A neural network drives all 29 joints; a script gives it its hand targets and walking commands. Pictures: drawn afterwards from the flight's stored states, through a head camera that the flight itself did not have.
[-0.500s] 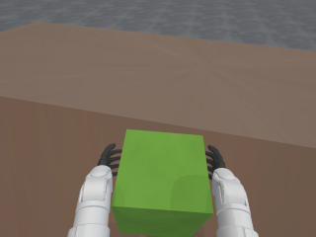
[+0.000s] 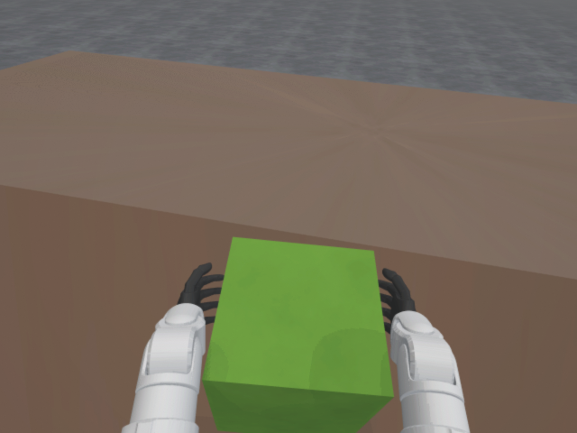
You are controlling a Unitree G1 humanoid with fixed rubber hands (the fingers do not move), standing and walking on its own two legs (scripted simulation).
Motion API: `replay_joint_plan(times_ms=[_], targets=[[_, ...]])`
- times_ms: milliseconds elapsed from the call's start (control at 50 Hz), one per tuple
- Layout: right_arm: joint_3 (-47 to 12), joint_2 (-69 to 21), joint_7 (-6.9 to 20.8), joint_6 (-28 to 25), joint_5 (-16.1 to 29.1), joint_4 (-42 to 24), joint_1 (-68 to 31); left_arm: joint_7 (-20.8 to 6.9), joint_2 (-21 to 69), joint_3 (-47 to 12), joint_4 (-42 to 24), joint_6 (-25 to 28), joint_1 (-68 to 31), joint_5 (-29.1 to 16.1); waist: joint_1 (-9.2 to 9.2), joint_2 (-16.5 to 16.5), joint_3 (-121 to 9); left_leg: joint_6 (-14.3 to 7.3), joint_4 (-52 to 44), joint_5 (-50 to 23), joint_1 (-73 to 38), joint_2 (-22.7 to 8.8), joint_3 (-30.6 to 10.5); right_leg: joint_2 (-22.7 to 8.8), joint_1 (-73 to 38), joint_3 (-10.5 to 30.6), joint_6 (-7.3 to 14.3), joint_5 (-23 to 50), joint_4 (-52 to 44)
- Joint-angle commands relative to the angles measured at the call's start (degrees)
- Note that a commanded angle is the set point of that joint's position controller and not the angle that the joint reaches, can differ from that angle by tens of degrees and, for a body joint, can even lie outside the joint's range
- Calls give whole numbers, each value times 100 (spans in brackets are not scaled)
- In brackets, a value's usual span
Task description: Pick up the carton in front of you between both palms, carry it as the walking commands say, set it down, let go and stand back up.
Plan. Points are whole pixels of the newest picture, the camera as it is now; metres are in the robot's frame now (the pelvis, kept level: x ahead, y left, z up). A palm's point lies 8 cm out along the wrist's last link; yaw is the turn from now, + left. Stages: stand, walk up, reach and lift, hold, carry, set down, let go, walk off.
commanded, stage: hold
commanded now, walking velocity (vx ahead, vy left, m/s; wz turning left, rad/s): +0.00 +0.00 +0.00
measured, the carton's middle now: (292, 344) +0.28 +0.00 -0.03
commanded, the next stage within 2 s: carry in 1.02 s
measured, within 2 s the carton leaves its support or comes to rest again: neither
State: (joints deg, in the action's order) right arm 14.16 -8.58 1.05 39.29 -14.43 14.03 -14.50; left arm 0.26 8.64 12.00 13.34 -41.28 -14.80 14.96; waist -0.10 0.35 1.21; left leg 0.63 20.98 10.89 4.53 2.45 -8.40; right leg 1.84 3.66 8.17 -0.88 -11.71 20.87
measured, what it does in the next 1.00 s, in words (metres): stands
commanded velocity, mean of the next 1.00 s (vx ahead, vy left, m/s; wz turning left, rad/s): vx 0.01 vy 0.00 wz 0.00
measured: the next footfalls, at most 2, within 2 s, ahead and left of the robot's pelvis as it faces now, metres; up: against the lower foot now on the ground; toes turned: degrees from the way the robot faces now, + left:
left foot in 1.50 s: +0.22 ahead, +0.09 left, +0.00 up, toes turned +10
right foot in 1.92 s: +0.53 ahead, -0.16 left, +0.00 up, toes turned -15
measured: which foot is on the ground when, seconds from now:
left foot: down 0.00-1.00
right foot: down 0.00-1.00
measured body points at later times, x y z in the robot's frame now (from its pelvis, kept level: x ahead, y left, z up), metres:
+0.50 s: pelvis -0.01 +0.00 +0.00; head -0.05 +0.00 +0.45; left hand +0.30 +0.15 +0.04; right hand +0.30 -0.15 +0.04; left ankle +0.01 +0.13 -0.75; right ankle +0.00 -0.13 -0.75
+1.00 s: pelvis +0.00 +0.00 +0.00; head -0.04 +0.00 +0.45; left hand +0.30 +0.15 +0.04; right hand +0.30 -0.15 +0.04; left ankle +0.01 +0.13 -0.75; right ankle +0.00 -0.13 -0.75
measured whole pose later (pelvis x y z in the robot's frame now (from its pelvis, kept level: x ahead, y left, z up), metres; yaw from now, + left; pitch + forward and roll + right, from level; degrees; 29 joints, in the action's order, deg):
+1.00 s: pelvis +0.00 +0.00 +0.00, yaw +0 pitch -7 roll +0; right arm 14.3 -8.9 1.4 42.3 -15.4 13.1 -15.7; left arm -0.6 8.8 12.7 12.0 -44.1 -15.7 15.8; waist 0.4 0.2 2.4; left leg 0.4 20.4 10.4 2.7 2.3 -7.7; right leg 1.6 1.7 7.7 -0.9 -11.2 20.0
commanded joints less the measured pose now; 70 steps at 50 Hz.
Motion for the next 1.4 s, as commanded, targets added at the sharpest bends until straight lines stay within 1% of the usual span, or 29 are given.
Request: replay_joint_plan(times_ms=[0,60,80,240,340,380,440,460,500,520,560,740,840,900,920,980,1000,1040,1060,1100,1120,1160,1180,1200,1220,1240,1280,1320,1380], targets=[[-3336,-5441,1285,175,1336,-80,-2307,-1313,5127,-3298,-614,40,-2791,-1426,-4,-110,-1474,81,-345,-1227,-342,351,400,367,-559,-354,12,1480,-293],[-3366,-5357,1191,270,1361,-268,-2415,-1351,5036,-3268,-511,-57,-2723,-1474,-35,-44,-1376,53,-329,-998,-576,311,413,387,-354,-406,-9,1018,-344],[-3202,-5211,1183,306,1272,-101,-2453,-1374,4884,-3157,-510,-79,-2659,-1428,167,60,-1186,46,-346,-1027,-381,341,436,396,-520,-475,6,1039,-399],[-3096,-5408,1285,239,1308,171,-2749,-1453,5160,-3339,-476,26,-3467,-1548,-104,-45,-1212,65,-261,-613,-411,340,488,292,-240,-431,65,656,-408],[-3200,-5521,1242,262,1229,29,-3095,-1436,5184,-3086,-263,51,-3547,-1491,-31,73,-1213,9,-355,-195,-285,332,472,338,-367,-499,-9,527,-300],[-3256,-5624,1266,229,1377,-48,-3137,-1408,5056,-3000,-252,1,-3207,-1291,185,50,-1288,-28,-303,-634,-380,343,497,324,-276,-458,-50,785,-340],[-3062,-5500,1266,252,1220,313,-2792,-1406,4989,-3039,-282,25,-3163,-1306,158,36,-1314,1,-350,-780,-406,353,472,371,-410,-442,-30,933,-353],[-2972,-5365,1261,223,1155,241,-2755,-1392,5177,-3025,-159,10,-3361,-1412,-112,-89,-1289,84,-347,-938,-394,374,432,388,-440,-432,6,1092,-339],[-2970,-5324,1269,246,1134,226,-3028,-1402,4990,-2846,-191,-22,-3229,-1156,246,-113,-1165,33,-417,-582,-367,353,518,422,-327,-577,-19,665,-361],[-2976,-5319,1242,264,1114,238,-2925,-1415,5035,-2797,16,-33,-3354,-1231,3,-102,-1006,44,-337,-321,-264,338,525,316,-383,-448,33,546,-353],[-2969,-5344,1266,210,1125,153,-3028,-1457,5146,-3011,-89,9,-3587,-1368,-114,-58,-1043,13,-479,-115,-313,321,513,396,-159,-525,29,444,-348],[-3122,-5389,1241,271,1248,-85,-2768,-1371,5030,-3042,-386,-22,-3026,-1367,148,69,-1364,-7,-327,-884,-459,329,446,357,-523,-449,-12,1109,-307],[-3163,-5354,1224,235,1243,-178,-2809,-1368,5032,-3039,-466,-23,-3242,-1394,-60,-45,-1313,35,-299,-882,-429,397,478,340,-522,-359,-13,1180,-324],[-3163,-5306,1216,252,1247,-103,-2795,-1357,4975,-2905,-277,-41,-2955,-1256,230,-45,-1093,-7,-405,-783,-244,322,458,371,-382,-479,1,889,-336],[-3039,-5317,1209,258,1131,-78,-2755,-1364,4969,-3000,-299,-31,-3122,-1351,-86,-66,-1185,43,-381,-759,-453,304,437,406,-369,-434,-2,930,-334],[-3234,-5346,1220,236,1256,-234,-2656,-1346,5098,-3236,-691,9,-3082,-1416,25,-153,-1506,72,-285,-1330,-668,357,400,375,-400,-419,11,1306,-301],[-3421,-5337,1215,306,1394,-485,-2818,-1325,5176,-3281,-765,-52,-3295,-1616,14,60,-1623,-135,250,-134,-62,-721,327,-621,374,-340,65,277,251],[-3368,-5191,1164,406,1416,-478,-2688,-1286,5068,-3349,-822,-174,-3257,-1648,11,-399,-1282,-259,-307,2888,516,-728,-134,-378,1119,-207,108,-2188,272],[-3302,-5154,1143,466,1396,-332,-2572,-1276,4992,-3297,-808,-232,-3297,-1685,-42,-614,-1094,-425,-554,3595,706,-953,-488,-268,1524,-378,104,-2479,531],[-3459,-5222,1071,520,1459,-868,-2594,-1265,5177,-3690,-1078,-297,-3431,-1911,-2,-1005,-1139,-619,-922,3252,938,-1299,-881,-33,1565,-1043,26,-1432,1376],[-3687,-5236,1038,587,1561,-1050,-2586,-1241,5136,-3810,-1263,-363,-3287,-1966,18,-1050,-1352,-696,-744,3003,760,-1437,-852,-115,1647,-1078,79,-1192,1265],[-4125,-5346,936,789,1791,-1569,-2541,-1175,5273,-4207,-2007,-482,-3335,-2262,26,-597,-1794,-547,-121,2467,859,-1084,-122,-134,968,-1179,114,-971,629],[-4263,-5279,859,885,1841,-1712,-2485,-1131,5212,-4185,-1926,-646,-3147,-2328,41,-77,-1826,-434,247,2547,1516,-979,123,-314,290,-985,189,-1267,46],[-4464,-5365,823,1006,1946,-2099,-2608,-1049,5038,-4202,-2208,-754,-3034,-2289,150,1071,-1656,-138,1681,2092,2450,-392,940,-1376,-117,807,525,-2291,-843],[-4630,-5474,786,1142,2185,-2340,-2669,-952,5064,-4290,-2308,-880,-2791,-2301,201,1589,-1058,11,2416,1847,3686,-220,1309,-2193,-493,2072,1001,-2641,-1310],[-4934,-5363,717,1212,2379,-2944,-2970,-857,5170,-4418,-2689,-990,-2671,-2366,214,1061,-1182,13,2624,1767,3973,-482,1045,-2409,-742,2349,1318,-2106,-1311],[-5138,-5299,563,1486,2557,-3260,-2634,-618,4976,-4408,-3297,-1218,-2527,-2415,222,940,-1391,-6,2567,1789,4029,-546,1198,-2155,-939,1619,1249,-492,-1001],[-4974,-4988,330,1745,2442,-3321,-1659,-397,4627,-4481,-3789,-1512,-1896,-2369,164,780,-1857,13,2053,1096,3445,-404,1513,-1781,-1122,565,906,975,-688],[-4740,-4562,-43,2137,2318,-3618,-807,-88,4379,-4459,-4009,-1914,-1154,-2511,214,959,-1759,32,1026,813,2680,-154,1949,-1463,-611,-106,829,1305,-489]])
